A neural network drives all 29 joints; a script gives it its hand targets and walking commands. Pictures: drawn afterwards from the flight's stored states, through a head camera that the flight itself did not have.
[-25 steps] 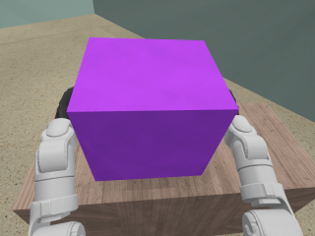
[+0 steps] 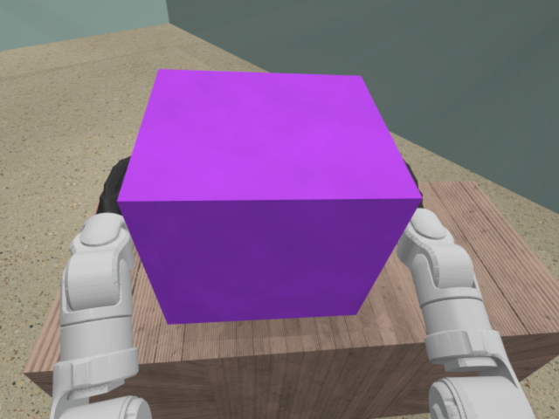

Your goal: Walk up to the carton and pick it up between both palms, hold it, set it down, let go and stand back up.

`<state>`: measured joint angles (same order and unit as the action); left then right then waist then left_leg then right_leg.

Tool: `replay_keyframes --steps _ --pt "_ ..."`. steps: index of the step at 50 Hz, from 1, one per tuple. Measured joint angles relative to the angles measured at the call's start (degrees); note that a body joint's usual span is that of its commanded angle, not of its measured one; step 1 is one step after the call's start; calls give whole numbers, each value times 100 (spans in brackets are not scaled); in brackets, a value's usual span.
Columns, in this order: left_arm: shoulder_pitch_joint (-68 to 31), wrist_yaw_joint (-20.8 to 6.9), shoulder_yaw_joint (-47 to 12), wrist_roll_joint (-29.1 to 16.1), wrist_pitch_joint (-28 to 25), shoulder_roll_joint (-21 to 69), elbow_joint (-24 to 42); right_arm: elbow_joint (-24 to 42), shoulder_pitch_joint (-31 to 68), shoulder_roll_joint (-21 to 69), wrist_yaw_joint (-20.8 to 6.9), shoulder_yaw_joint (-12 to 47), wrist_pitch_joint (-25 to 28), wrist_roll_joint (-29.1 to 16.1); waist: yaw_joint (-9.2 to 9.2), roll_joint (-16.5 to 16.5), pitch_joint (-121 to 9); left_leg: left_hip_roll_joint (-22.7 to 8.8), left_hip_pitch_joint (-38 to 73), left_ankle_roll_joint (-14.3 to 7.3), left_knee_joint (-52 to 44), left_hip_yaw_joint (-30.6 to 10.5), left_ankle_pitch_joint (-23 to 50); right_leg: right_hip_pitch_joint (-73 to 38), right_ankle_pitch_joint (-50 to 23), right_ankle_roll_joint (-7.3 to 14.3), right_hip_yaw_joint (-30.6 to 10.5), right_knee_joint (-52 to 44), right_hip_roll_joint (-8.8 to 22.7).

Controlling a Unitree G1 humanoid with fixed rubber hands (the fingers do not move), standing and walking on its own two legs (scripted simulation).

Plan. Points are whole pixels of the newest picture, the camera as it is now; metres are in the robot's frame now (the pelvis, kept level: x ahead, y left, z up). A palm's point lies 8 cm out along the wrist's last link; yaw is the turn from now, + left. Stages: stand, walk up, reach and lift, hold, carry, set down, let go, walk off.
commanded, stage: hold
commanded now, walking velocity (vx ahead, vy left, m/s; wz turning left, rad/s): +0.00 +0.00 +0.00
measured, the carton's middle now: (264, 200) +0.40 +0.00 +0.13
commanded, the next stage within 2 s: none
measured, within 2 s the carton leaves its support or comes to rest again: neither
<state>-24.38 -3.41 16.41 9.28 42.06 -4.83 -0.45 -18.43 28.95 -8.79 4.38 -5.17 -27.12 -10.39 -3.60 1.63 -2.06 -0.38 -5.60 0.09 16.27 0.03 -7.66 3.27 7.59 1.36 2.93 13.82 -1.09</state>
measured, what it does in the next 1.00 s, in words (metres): stands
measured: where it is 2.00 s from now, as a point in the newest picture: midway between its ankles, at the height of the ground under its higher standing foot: outside the picture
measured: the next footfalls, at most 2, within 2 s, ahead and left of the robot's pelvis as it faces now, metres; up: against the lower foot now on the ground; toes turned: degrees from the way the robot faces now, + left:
none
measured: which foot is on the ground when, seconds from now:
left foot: down 0.00-1.00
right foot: down 0.00-1.00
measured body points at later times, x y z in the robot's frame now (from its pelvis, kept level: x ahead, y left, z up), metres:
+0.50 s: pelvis +0.00 +0.00 +0.00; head -0.03 +0.02 +0.45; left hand +0.36 +0.20 +0.16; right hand +0.36 -0.19 +0.16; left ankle +0.02 +0.12 -0.75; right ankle +0.00 -0.10 -0.75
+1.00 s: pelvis +0.00 +0.00 +0.00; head -0.03 +0.02 +0.45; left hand +0.35 +0.20 +0.16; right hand +0.36 -0.19 +0.15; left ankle +0.02 +0.12 -0.75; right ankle +0.00 -0.10 -0.75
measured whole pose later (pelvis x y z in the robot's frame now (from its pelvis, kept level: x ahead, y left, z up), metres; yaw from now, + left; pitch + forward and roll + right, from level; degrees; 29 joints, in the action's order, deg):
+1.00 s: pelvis +0.00 +0.00 +0.00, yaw +0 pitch -3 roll +0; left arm -23.0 -3.1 15.8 9.0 42.4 -4.8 1.5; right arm -16.8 27.8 -9.1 4.6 -4.6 -27.3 -11.0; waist -3.6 1.7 -2.2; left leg -0.4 -6.1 0.1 16.4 0.1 -7.6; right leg 3.8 7.4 1.3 2.8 13.7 -1.1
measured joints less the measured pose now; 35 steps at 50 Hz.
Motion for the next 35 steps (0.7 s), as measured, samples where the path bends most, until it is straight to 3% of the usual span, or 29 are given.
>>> replay_keyframes --steps 17,35 --pt "-165 3 18 -6 -62 -46 -242 -186 141 27 -15 -65 29 74 12 27 -9 -7 -45 3 -40 7 50 80 -18 10 -8 27 -7" --pt "17 27 -76 -26 -4 -45 44 49 -40 -14 -6 12 33 12 12 9 2 4 -64 2 -1 -7 3 63 3 -4 3 3 3"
